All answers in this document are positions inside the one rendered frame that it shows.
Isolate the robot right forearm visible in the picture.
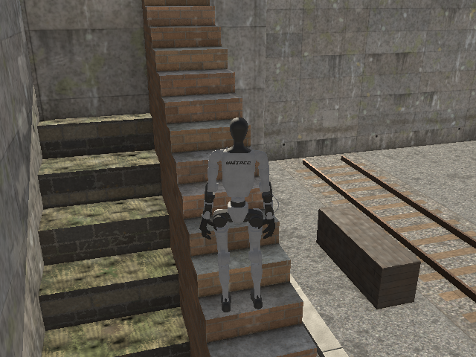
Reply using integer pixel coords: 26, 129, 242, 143
262, 182, 274, 219

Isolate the robot right upper arm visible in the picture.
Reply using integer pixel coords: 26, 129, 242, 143
254, 150, 270, 192

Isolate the robot shin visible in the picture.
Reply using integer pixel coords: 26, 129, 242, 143
217, 252, 230, 302
251, 250, 263, 299

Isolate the robot left forearm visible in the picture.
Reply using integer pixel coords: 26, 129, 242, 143
202, 181, 215, 219

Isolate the robot left shin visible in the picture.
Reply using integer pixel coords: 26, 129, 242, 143
217, 252, 230, 302

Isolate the robot left hand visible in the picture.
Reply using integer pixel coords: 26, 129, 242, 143
199, 217, 217, 239

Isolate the robot left upper arm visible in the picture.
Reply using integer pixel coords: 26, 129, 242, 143
207, 149, 223, 192

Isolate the robot right hand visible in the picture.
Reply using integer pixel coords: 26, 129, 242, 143
258, 218, 275, 239

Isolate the robot right shin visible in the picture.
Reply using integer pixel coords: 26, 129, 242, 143
251, 250, 263, 299

